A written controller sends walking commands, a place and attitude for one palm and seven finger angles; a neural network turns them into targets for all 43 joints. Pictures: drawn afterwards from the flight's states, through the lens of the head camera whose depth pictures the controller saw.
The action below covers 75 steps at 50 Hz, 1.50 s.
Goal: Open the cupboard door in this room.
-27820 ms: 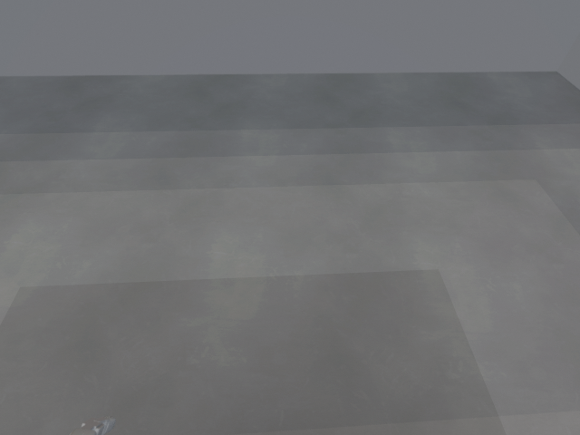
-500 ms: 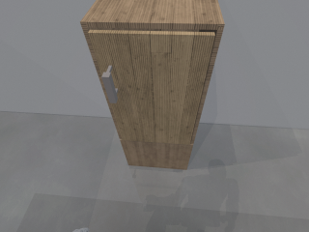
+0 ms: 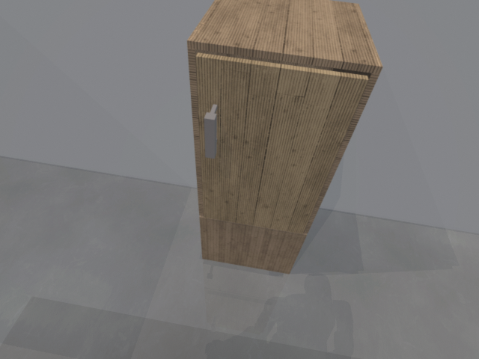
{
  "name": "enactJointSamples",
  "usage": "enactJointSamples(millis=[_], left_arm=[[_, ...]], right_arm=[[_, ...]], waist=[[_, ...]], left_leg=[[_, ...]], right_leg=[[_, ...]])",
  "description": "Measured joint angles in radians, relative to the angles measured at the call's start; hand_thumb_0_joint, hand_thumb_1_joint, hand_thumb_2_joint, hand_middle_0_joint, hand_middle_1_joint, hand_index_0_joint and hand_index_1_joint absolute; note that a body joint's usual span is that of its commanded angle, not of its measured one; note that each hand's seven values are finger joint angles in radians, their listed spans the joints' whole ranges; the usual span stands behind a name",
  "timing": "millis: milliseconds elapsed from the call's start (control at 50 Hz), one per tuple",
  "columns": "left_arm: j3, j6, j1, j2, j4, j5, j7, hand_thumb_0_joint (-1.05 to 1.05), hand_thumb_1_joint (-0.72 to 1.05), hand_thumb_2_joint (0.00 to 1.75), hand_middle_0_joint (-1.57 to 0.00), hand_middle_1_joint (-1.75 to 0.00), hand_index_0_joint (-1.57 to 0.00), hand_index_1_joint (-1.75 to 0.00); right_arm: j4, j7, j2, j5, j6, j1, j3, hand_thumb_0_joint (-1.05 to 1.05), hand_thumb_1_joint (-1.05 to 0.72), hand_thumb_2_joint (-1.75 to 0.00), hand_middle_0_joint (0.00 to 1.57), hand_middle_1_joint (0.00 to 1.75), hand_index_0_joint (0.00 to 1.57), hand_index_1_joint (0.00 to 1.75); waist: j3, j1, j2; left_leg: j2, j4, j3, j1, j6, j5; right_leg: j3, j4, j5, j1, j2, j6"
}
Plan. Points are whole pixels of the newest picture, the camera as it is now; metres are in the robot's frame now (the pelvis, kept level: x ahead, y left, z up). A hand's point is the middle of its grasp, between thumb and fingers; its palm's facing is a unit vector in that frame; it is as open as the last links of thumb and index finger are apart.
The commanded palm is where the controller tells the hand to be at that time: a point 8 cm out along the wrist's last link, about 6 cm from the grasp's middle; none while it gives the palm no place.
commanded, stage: come to a stop and stand still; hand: left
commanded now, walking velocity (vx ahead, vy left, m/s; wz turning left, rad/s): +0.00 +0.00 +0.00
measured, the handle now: (212, 131) +0.61 +0.12 +0.02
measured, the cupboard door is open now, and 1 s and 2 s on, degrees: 0 0 0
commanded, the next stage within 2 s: look again from close up in 0.28 s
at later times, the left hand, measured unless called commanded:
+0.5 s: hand out of the picture +0.00 +0.17 -0.17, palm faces +0.00 -0.98 -0.22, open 7.3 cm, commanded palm none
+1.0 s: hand out of the picture +0.01 +0.22 -0.16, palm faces +0.00 -0.96 -0.29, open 7.3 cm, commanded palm none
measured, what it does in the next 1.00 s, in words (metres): steps on the spot: right foot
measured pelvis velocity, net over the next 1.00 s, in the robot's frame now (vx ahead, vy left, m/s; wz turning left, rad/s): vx -0.06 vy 0.00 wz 0.00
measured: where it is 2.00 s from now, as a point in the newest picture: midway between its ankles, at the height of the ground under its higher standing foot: outside the picture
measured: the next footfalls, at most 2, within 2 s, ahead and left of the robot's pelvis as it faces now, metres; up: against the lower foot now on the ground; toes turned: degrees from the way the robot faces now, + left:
right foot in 0.14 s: +0.01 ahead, -0.12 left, +0.00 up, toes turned -3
right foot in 1.78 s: +0.17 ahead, -0.17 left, +0.00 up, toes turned -11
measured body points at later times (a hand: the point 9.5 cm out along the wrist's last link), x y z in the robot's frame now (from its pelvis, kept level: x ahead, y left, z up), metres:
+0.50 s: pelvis -0.02 -0.02 -0.01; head -0.01 -0.02 +0.44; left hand +0.00 +0.22 -0.16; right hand -0.02 -0.25 -0.16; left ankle -0.03 +0.11 -0.74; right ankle -0.03 -0.12 -0.74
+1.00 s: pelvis -0.06 +0.00 +0.00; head -0.08 +0.00 +0.45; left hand +0.01 +0.27 -0.14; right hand +0.01 -0.28 -0.14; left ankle -0.03 +0.11 -0.74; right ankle -0.03 -0.12 -0.74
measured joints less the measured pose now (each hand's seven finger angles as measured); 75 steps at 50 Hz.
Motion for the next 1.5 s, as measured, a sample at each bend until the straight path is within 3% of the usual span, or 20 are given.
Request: enactJointSamples(millis=[80,140,220,380,560,740,980,1100,1260,1440,1500], left_arm=[[-0.016,-0.013,0.02,-0.013,0.024,-0.004,0.002,0.01,0.91,0.9,-0.19,-0.3,-0.2,-0.3],[-0.03,-0.029,0.025,-0.027,0.046,-0.009,0.007,0.01,0.91,0.9,-0.19,-0.3,-0.2,-0.3],[-0.047,-0.045,0.023,-0.071,0.068,-0.012,0.01,0.01,0.91,0.9,-0.19,-0.3,-0.2,-0.3],[-0.049,-0.048,0.017,-0.08,0.07,-0.014,0.018,0.02,0.93,0.9,-0.2,-0.3,-0.2,-0.3],[-0.033,-0.063,0.032,-0.023,-0.051,-0.002,0.011,0.01,0.92,0.9,-0.2,-0.3,-0.21,-0.3],[-0.036,-0.058,-0.03,0.049,-0.087,-0.006,0.004,0.01,0.91,0.9,-0.2,-0.3,-0.2,-0.3],[-0.049,-0.052,-0.032,0.075,-0.067,-0.003,-0.007,0.01,0.91,0.9,-0.2,-0.3,-0.2,-0.3],[-0.052,-0.044,0.014,0.05,-0.035,-0.002,-0.002,0.01,0.91,0.9,-0.2,-0.3,-0.2,-0.3],[-0.043,-0.026,0.137,-0.03,-0.012,0.007,-0.017,0.01,0.91,0.9,-0.2,-0.3,-0.2,-0.3],[-0.03,-0.068,0.211,-0.107,0.01,0.003,-0.003,0.01,0.91,0.9,-0.2,-0.3,-0.2,-0.3],[-0.026,-0.065,0.222,-0.115,0.023,0.001,0.0,0.01,0.91,0.9,-0.2,-0.3,-0.2,-0.3]], right_arm=[[0.024,-0.004,0.0,0.002,-0.011,0.003,0.001,0.01,-0.93,-0.9,0.2,0.3,0.2,0.3],[0.037,-0.005,0.0,0.01,-0.02,0.005,0.0,0.01,-0.93,-0.9,0.2,0.3,0.2,0.3],[0.054,-0.003,-0.014,0.015,-0.017,0.006,-0.002,0.01,-0.93,-0.9,0.2,0.3,0.2,0.3],[0.086,0.0,0.011,0.013,-0.022,0.039,0.014,0.01,-0.92,-0.9,0.2,0.3,0.2,0.3],[-0.04,0.001,-0.059,-0.002,-0.024,0.065,-0.006,0.01,-0.91,-0.9,0.2,0.3,0.2,0.3],[-0.072,0.012,-0.132,-0.005,-0.024,-0.004,-0.005,0.01,-0.91,-0.9,0.2,0.3,0.2,0.3],[-0.057,0.033,-0.139,-0.005,-0.02,-0.022,0.014,0.01,-0.91,-0.9,0.2,0.3,0.2,0.3],[-0.02,0.032,-0.111,-0.006,-0.01,0.01,0.019,0.01,-0.91,-0.9,0.2,0.3,0.2,0.3],[0.011,0.026,-0.046,-0.005,0.002,0.088,0.013,0.01,-0.91,-0.9,0.2,0.3,0.2,0.3],[0.039,0.023,-0.012,0.004,-0.011,0.139,-0.001,0.01,-0.91,-0.9,0.2,0.3,0.2,0.3],[0.035,0.018,0.002,0.005,-0.037,0.129,-0.002,0.01,-0.91,-0.9,0.2,0.3,0.2,0.3]], waist=[[0.001,-0.001,0.003],[0.008,-0.007,0.003],[0.022,-0.028,0.058],[0.024,-0.035,0.049],[0.001,-0.05,0.061],[-0.027,-0.039,0.051],[-0.025,-0.031,0.045],[-0.02,-0.028,0.041],[-0.02,-0.025,0.038],[-0.021,-0.023,0.058],[-0.018,-0.022,0.035]], left_leg=[[-0.019,-0.031,0.016,0.004,0.006,0.02],[-0.032,0.002,0.028,-0.016,0.0,0.006],[-0.004,0.003,0.016,-0.011,-0.016,0.011],[0.015,-0.019,0.012,0.002,-0.026,0.025],[0.027,0.118,-0.009,-0.071,-0.029,-0.029],[0.023,0.1,-0.004,-0.052,-0.021,0.0],[0.01,0.035,-0.002,-0.059,-0.01,0.064],[0.006,0.029,0.005,-0.068,-0.006,0.067],[0.025,0.093,0.044,-0.075,-0.001,0.003],[0.049,0.267,0.045,-0.135,0.006,-0.148],[0.037,0.201,0.075,-0.108,0.016,-0.073]], right_leg=[[-0.005,-0.078,-0.016,0.082,-0.012,0.01],[-0.003,-0.26,0.092,0.175,-0.018,0.004],[-0.017,-0.296,0.093,0.198,0.011,-0.014],[-0.022,-0.324,0.111,0.214,0.031,-0.03],[-0.042,-0.225,0.072,0.164,0.039,-0.042],[-0.037,-0.249,0.105,0.184,0.036,-0.034],[-0.036,-0.317,0.17,0.18,0.024,-0.02],[-0.03,-0.323,0.174,0.169,0.02,-0.013],[0.008,-0.236,0.085,0.138,0.037,-0.028],[-0.013,-0.222,0.055,0.166,0.061,-0.031],[0.0,-0.179,0.016,0.167,0.048,-0.029]])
